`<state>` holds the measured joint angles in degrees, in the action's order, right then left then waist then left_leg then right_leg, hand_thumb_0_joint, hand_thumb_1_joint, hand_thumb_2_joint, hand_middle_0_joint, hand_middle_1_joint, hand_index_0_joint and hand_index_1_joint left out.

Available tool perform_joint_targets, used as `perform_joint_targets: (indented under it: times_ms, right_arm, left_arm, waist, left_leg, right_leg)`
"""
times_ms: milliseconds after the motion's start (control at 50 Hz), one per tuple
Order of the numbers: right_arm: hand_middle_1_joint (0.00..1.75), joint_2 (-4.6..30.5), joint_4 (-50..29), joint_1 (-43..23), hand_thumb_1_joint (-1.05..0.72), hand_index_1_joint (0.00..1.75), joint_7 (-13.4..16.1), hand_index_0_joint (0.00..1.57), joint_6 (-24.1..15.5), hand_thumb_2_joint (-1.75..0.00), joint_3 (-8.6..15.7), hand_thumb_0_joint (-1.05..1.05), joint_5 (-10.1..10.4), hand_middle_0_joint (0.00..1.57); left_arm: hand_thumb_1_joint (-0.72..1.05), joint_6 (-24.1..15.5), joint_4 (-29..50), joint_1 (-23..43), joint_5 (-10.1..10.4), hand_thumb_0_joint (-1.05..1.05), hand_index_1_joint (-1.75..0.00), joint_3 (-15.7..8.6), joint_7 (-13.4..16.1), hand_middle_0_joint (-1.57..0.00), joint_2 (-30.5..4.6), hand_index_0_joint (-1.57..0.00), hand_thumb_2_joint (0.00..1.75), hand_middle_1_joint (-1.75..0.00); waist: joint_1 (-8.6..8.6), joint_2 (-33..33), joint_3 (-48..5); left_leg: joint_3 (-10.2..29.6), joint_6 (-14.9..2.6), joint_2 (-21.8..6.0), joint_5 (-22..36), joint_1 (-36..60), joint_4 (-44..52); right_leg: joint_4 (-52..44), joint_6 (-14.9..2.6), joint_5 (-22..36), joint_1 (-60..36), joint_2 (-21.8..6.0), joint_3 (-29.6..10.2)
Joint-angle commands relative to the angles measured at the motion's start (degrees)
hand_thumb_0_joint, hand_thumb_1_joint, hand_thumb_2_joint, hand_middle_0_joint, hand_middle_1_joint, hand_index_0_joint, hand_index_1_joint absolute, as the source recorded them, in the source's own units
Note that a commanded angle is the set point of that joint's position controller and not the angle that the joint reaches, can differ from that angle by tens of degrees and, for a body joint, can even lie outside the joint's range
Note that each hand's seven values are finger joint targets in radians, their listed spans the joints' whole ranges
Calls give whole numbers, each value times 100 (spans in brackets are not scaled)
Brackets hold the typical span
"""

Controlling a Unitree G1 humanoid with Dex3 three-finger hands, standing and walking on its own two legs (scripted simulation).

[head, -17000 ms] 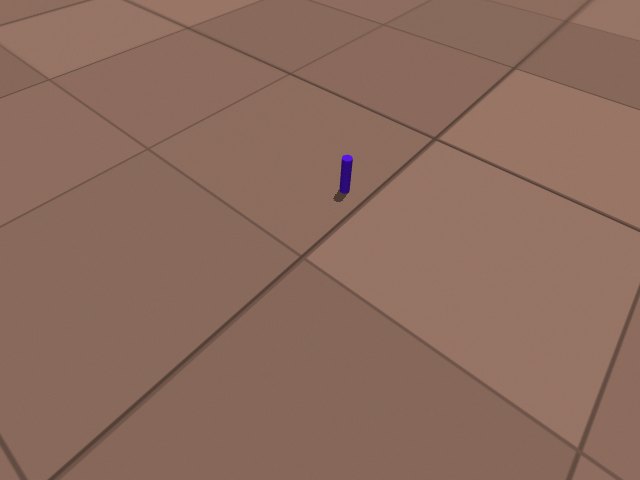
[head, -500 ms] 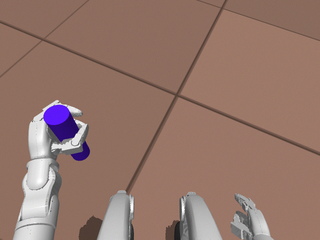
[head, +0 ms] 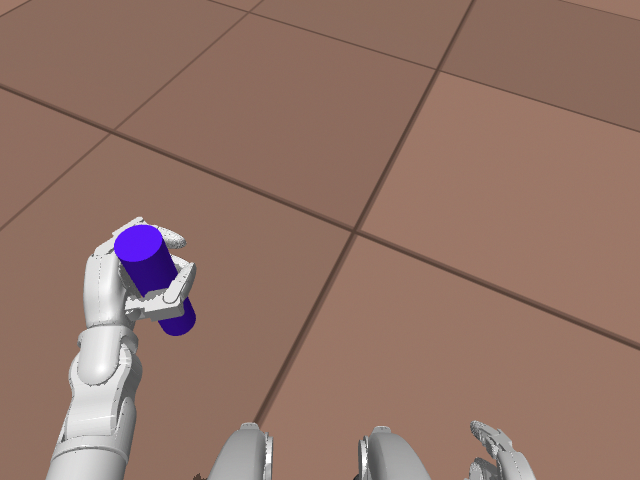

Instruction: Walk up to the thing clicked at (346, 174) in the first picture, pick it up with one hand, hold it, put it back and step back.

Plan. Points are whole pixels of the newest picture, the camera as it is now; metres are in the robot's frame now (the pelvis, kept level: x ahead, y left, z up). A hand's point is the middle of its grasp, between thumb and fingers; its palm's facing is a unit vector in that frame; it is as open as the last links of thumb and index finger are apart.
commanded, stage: lift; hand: left
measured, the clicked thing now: (161, 287) +0.34 +0.20 +0.02
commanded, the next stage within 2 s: hold in 0.84 s
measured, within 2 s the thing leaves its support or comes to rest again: neither
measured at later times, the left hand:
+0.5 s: hand (178, 245) +0.36 +0.16 +0.08, palm faces +0.15 -0.99 -0.02, open 6.4 cm
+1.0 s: hand (176, 233) +0.37 +0.16 +0.10, palm faces +0.15 -0.99 -0.01, open 6.4 cm
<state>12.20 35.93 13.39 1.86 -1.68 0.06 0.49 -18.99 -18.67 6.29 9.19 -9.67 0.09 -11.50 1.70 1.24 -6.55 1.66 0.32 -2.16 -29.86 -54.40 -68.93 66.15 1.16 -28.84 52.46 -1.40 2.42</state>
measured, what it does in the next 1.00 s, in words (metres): stands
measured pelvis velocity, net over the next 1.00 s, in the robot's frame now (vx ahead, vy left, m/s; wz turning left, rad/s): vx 0.03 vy -0.01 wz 0.00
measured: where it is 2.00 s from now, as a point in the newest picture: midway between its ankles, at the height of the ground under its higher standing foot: outside the picture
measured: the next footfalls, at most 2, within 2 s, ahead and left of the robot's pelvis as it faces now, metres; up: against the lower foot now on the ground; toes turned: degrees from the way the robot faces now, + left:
none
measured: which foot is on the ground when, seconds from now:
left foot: down 0.00-1.00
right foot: down 0.00-1.00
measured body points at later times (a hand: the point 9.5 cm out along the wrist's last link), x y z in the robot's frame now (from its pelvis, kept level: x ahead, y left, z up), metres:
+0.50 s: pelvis +0.02 -0.01 +0.03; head +0.08 +0.00 +0.48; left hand +0.35 +0.22 +0.09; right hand +0.15 -0.25 -0.08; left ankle +0.04 +0.12 -0.64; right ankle +0.03 -0.14 -0.64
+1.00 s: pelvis +0.03 -0.01 +0.05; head +0.08 -0.01 +0.50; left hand +0.35 +0.22 +0.10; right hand +0.15 -0.25 -0.06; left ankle +0.04 +0.12 -0.64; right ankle +0.03 -0.14 -0.64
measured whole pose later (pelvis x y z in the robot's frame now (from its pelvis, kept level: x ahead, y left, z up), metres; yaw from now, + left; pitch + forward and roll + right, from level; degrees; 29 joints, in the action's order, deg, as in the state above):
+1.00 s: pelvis +0.03 -0.01 +0.05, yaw +0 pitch +8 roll -1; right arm 12.3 37.2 13.6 1.5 0.7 0.6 -0.1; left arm -20.5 -24.0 7.8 9.0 -9.0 0.1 -9.8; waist 1.6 0.9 -3.1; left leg 0.6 1.0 -2.4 -25.7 -35.5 -52.7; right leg 51.0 0.7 -25.0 34.4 -1.0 1.9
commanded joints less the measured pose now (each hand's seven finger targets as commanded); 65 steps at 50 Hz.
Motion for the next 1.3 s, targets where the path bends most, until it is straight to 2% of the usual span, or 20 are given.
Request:
perform_joint_targets:
  times_ms: [0,40,120,160,200,240,300,420,500,600,800,900,940,1020,1060,1100,1160,1200,1260,1280]
  right_arm:
    - [30,814,-669,-44,-90,30,40,20,-272,-89,286,0,28,20]
    - [30,838,-709,-29,-89,30,41,20,-269,-89,315,0,18,20]
    - [30,757,-651,-42,-90,30,31,20,-287,-89,247,0,25,20]
    - [30,774,-662,1,-90,30,38,20,-271,-89,274,0,29,20]
    - [30,749,-620,-7,-89,30,38,20,-236,-89,243,0,20,20]
    - [30,773,-622,24,-90,30,52,20,-243,-89,278,0,10,20]
    - [30,746,-566,41,-89,30,39,20,-212,-89,256,0,-14,20]
    - [30,790,-561,35,-89,30,22,20,-160,-89,305,0,-22,20]
    - [30,735,-529,39,-89,30,17,20,-132,-89,257,0,-30,20]
    - [30,805,-497,76,-89,30,25,20,-73,-89,326,0,-38,20]
    - [30,785,-537,-40,-89,30,5,20,-26,-89,304,0,-24,20]
    - [30,779,-567,-77,-89,30,-7,20,-7,-89,315,0,-26,20]
    - [30,778,-621,-90,-89,30,-15,20,-8,-90,303,0,-26,20]
    - [30,773,-574,-61,-89,30,-13,20,5,-90,311,0,-34,20]
    - [30,733,-613,-100,-89,30,-12,20,1,-90,276,0,-42,20]
    - [30,758,-581,-127,-89,30,-15,20,-22,-90,294,0,-34,20]
    - [30,749,-615,-161,-89,30,-3,20,-13,-90,270,0,-35,20]
    - [30,764,-566,-87,-89,30,10,20,-31,-90,295,0,-27,20]
    - [30,739,-562,-148,-89,30,16,20,-20,-90,272,0,-30,20]
    - [30,731,-528,-110,-90,30,16,20,-22,-90,269,0,-37,20]
  left_arm:
    - [47,-506,1187,1441,38,0,-132,-210,24,-126,-723,-128,124,-133]
    - [47,-578,1573,1690,19,0,-130,-109,-4,-125,-766,-127,122,-131]
    - [47,-556,1178,1451,102,0,-131,-215,-43,-125,-687,-127,123,-132]
    - [46,-586,1587,1746,135,0,-131,-281,1,-124,-790,-126,122,-132]
    - [47,-510,940,1251,92,0,-131,-231,0,-125,-634,-127,123,-133]
    - [49,-578,1357,1675,99,0,-131,-199,12,-125,-691,-127,124,-132]
    - [49,-550,1073,1562,42,0,-130,-95,-15,-124,-617,-126,123,-131]
    - [51,-645,1360,1768,69,0,-131,-221,15,-125,-716,-127,123,-131]
    - [50,-580,898,1628,110,0,-130,-128,-16,-124,-529,-126,123,-131]
    - [52,-662,1135,1795,38,0,-129,-198,-3,-125,-724,-126,122,-130]
    - [49,-612,708,1621,81,0,-130,-112,-27,-125,-512,-127,122,-131]
    - [52,-663,1042,1808,39,0,-131,-303,24,-126,-761,-128,123,-132]
    - [51,-626,813,1633,49,0,-133,-100,-6,-126,-499,-127,122,-133]
    - [47,-668,1176,1884,12,0,-134,-209,81,-126,-683,-126,123,-133]
    - [49,-616,856,1614,11,0,-133,-59,100,-126,-423,-126,123,-133]
    - [49,-685,1243,1949,35,0,-133,-196,145,-126,-635,-126,122,-132]
    - [47,-583,682,1531,4,0,-133,41,104,-125,-347,-126,122,-133]
    - [50,-636,1331,2021,-12,0,-133,-133,138,-126,-694,-127,123,-133]
    - [50,-591,1102,1872,-38,0,-134,58,102,-127,-519,-128,123,-134]
    - [49,-564,949,1810,-22,0,-133,-45,137,-127,-517,-127,122,-133]
  waist:
    - [55,179,-1630]
    - [52,284,-1772]
    - [25,17,-1610]
    - [-31,99,-1790]
    - [-13,-57,-1531]
    - [32,20,-1690]
    - [60,28,-1518]
    - [-38,143,-1695]
    - [68,-103,-1535]
    - [4,81,-1620]
    - [48,-94,-1300]
    - [-74,4,-1368]
    - [5,-59,-1287]
    - [-45,116,-1444]
    - [12,-82,-1193]
    - [-58,102,-1292]
    - [27,-154,-1068]
    - [-28,32,-1404]
    - [31,-38,-1120]
    - [8,-84,-1145]
  left_leg:
    - [63,-50,121,713,1488,1423]
    - [89,-26,116,774,1648,1521]
    - [38,-56,134,914,1652,1613]
    - [5,-52,143,1105,1715,1644]
    - [-22,-59,140,1206,1749,1701]
    - [-74,-68,148,1512,1899,1658]
    - [-70,-66,146,1549,1986,1740]
    - [-57,-23,136,1850,2374,1933]
    - [-86,-67,150,1981,2218,1912]
    - [-104,-32,141,2248,2586,2025]
    - [-111,-41,140,2125,2639,2218]
    - [-155,-35,164,1973,2669,2343]
    - [-149,-36,157,2043,2721,2369]
    - [-133,-11,155,2050,2867,2440]
    - [-125,-23,151,1897,2795,2499]
    - [-123,-1,153,1845,2850,2542]
    - [-152,-35,161,1884,2824,2548]
    - [-140,-22,157,2113,2972,2547]
    - [-174,-34,175,1951,2949,2604]
    - [-162,-33,164,1977,2932,2604]
  right_leg:
    - [-1190,-196,934,-1005,171,19]
    - [-1226,-210,966,-1130,182,55]
    - [-1435,-175,1129,-1428,185,26]
    - [-1486,-169,1309,-1664,162,-9]
    - [-1542,-154,1408,-1722,175,-2]
    - [-1601,-135,1779,-1875,162,-57]
    - [-1689,-149,1804,-1838,166,-53]
    - [-1752,-173,2011,-2171,182,-10]
    - [-1848,-127,2292,-2332,176,-40]
    - [-1886,-154,2426,-2440,185,-27]
    - [-2084,-144,2307,-2502,205,-15]
    - [-2200,-133,2204,-2695,178,-39]
    - [-2202,-138,2258,-2676,197,-26]
    - [-2234,-153,2217,-2748,198,-18]
    - [-2308,-139,2082,-2718,210,6]
    - [-2305,-157,2009,-2765,201,3]
    - [-2398,-114,2100,-2769,198,-12]
    - [-2375,-126,2322,-2936,185,-23]
    - [-2461,-105,2199,-2885,165,-33]
    - [-2475,-110,2219,-2919,177,-21]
